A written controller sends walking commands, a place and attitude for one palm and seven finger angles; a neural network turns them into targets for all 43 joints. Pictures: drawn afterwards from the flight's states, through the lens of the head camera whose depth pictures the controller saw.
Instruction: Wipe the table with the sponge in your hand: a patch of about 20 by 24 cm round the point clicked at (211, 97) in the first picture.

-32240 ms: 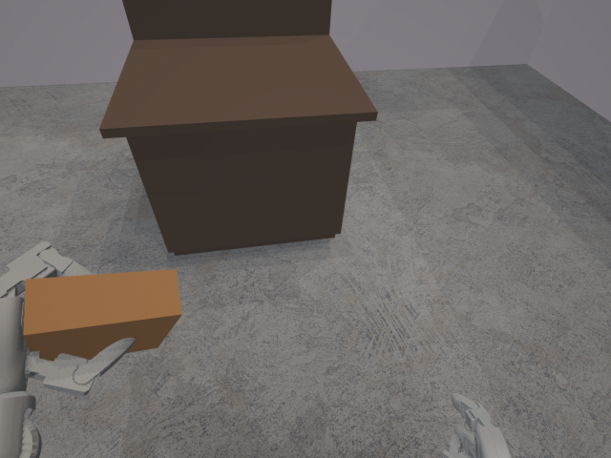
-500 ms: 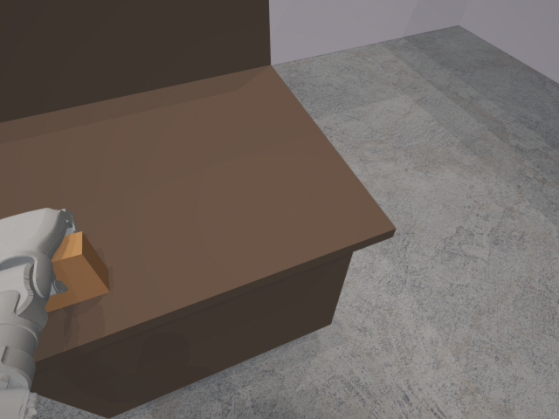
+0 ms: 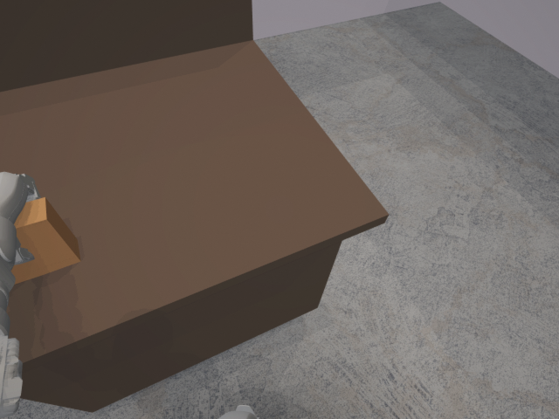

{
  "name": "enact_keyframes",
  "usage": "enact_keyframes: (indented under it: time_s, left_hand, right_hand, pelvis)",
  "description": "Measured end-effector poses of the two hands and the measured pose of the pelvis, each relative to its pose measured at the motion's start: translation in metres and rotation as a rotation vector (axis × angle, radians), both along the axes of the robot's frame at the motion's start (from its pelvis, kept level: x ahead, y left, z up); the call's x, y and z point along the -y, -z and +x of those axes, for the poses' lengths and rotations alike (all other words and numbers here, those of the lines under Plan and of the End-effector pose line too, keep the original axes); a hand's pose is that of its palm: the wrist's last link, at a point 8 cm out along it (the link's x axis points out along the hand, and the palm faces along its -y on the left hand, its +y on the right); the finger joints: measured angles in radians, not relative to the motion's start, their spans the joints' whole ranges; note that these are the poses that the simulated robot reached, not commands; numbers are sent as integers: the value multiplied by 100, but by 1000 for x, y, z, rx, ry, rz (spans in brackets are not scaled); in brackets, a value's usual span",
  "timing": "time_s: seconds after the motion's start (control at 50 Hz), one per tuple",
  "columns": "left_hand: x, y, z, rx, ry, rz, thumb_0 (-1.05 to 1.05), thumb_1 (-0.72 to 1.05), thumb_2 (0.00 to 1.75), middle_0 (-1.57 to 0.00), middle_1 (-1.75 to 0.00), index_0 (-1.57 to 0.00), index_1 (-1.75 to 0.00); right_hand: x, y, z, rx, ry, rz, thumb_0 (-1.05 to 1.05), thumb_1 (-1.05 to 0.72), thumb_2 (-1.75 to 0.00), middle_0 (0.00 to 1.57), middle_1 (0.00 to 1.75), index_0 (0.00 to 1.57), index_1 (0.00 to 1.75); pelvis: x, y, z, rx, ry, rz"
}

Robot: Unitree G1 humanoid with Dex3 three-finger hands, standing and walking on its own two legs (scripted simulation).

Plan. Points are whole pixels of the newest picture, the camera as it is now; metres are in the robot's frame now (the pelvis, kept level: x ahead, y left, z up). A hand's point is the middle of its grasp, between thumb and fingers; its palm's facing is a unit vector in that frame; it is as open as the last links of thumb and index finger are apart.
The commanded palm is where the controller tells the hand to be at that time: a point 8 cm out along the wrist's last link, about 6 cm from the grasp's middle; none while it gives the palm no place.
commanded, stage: wipe forward along the first lane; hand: left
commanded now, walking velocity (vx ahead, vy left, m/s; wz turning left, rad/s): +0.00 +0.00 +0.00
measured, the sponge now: (24, 252) +0.35 +0.42 -0.01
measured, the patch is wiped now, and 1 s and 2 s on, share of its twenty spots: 0.25 0.45 0.75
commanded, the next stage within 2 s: slide across to the middle lane in 0.60 s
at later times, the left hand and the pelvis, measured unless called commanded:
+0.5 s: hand (7, 194) +0.42 +0.44 +0.04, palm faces -0.15 -0.02 -0.99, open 9.1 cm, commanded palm +0.42 +0.42 +0.08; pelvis +0.01 +0.04 -0.01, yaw -1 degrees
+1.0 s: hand (25, 183) +0.44 +0.42 +0.04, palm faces -0.11 -0.01 -0.99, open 9.1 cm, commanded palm +0.44 +0.39 +0.09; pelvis +0.02 +0.05 +0.00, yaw +3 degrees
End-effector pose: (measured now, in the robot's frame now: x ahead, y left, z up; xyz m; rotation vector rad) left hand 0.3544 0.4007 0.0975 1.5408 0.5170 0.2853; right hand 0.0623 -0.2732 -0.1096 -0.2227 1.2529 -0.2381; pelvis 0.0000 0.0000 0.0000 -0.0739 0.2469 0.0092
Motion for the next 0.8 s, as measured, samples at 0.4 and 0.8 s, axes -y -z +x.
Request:
enact_keyframes:
  time_s: [0.4, 0.8]
  left_hand:
    - [-25, 1, 46, -15, 46, 8, -1, -48, 108, -87, -140, -87, -146]
    - [-37, 1, 75, -29, 59, 21, -1, -48, 108, -86, -141, -87, -146]
  right_hand:
    - [-27, 0, -15, -101, 10, -28, 1, -91, -90, 20, 30, 20, 30]
    - [-44, 2, -15, -158, 6, -32, 1, -91, -90, 20, 30, 20, 30]
  pelvis:
    - [-31, 5, 10, -55, -1, -25]
    - [-48, 8, 20, -88, -1, -37]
